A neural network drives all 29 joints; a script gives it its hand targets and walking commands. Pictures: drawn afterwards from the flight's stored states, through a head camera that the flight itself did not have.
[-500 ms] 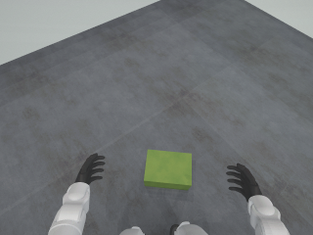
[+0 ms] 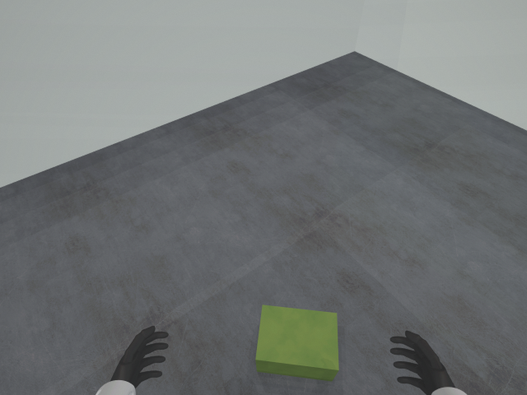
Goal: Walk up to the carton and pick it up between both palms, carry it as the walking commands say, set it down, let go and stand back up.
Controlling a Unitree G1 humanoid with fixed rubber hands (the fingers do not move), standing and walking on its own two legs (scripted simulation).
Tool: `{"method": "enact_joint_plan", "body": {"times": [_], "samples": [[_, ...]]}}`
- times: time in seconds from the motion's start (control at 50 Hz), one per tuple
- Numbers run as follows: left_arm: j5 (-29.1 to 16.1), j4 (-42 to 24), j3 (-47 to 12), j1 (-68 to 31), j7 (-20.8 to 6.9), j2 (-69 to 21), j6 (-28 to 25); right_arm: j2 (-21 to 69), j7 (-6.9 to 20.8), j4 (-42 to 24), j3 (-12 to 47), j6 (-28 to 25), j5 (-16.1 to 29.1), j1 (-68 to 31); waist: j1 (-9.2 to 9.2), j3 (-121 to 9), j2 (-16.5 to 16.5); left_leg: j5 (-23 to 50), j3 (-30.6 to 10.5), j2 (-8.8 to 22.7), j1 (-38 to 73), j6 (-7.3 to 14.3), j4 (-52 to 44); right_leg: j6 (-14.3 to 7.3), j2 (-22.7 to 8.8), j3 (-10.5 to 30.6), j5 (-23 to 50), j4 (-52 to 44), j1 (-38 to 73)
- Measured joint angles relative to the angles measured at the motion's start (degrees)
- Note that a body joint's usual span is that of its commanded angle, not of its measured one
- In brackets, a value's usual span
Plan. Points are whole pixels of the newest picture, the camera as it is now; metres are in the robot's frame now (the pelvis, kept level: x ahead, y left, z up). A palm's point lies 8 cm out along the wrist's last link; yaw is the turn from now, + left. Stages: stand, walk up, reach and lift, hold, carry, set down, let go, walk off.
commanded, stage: let go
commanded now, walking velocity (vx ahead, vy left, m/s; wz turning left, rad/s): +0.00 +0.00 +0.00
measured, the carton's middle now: (296, 342) +0.42 -0.07 -0.70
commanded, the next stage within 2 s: stand in 0.14 s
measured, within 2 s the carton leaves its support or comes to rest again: neither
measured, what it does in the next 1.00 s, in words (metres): stands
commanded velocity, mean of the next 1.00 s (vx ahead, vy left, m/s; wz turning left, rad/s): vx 0.00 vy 0.00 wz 0.00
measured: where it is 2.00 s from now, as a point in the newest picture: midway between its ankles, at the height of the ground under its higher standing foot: outside the picture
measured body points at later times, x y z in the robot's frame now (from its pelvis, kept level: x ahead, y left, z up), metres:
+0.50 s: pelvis +0.00 -0.03 +0.00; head -0.05 -0.03 +0.45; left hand +0.14 +0.28 -0.07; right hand +0.16 -0.31 -0.07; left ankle -0.05 +0.08 -0.74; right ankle -0.01 -0.12 -0.74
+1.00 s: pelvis -0.02 -0.03 +0.00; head -0.06 -0.03 +0.45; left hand +0.09 +0.28 -0.09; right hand +0.09 -0.33 -0.09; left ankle -0.05 +0.08 -0.74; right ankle -0.01 -0.12 -0.74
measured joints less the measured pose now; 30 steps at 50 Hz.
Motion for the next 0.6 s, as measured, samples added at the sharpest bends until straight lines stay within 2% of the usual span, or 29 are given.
{"method": "enact_joint_plan", "body": {"times": [0.12,0.22,0.3,0.6], "samples": [[-0.7,2.2,-0.3,-1.8,0.2,1.0,0.7,0.4,-1.0,-0.6,0.1,4.3,-0.8,-0.2,0.24,0.9,-0.3,-0.4,0.0,0.4,0.4,-0.5,1.2,-0.6,0.4,-0.2,-0.5,1.4,0.3],[2.1,9.8,0.0,-1.5,2.4,3.7,-2.9,-2.0,-3.1,6.1,-0.6,-1.5,-0.1,0.6,-0.26,-5.0,-1.1,-0.7,-0.9,0.2,-3.0,-0.9,2.0,-1.0,0.2,-1.1,-1.4,3.0,-3.3],[2.5,13.6,1.0,-1.0,2.9,6.1,-5.1,-5.0,-3.6,9.9,-1.4,-5.1,-0.2,1.4,0.22,-8.5,-1.2,-1.0,-1.1,0.4,-3.9,-1.3,2.1,-1.5,0.4,-1.4,-1.7,3.1,-4.2],[1.8,18.1,1.4,-1.3,3.1,7.8,-7.8,-6.5,-4.2,16.0,-0.4,-8.5,-0.3,1.5,0.81,-11.2,-1.0,0.7,-2.0,1.2,-3.8,-2.4,0.1,-2.4,0.9,-2.2,-0.1,0.9,-3.7]]}}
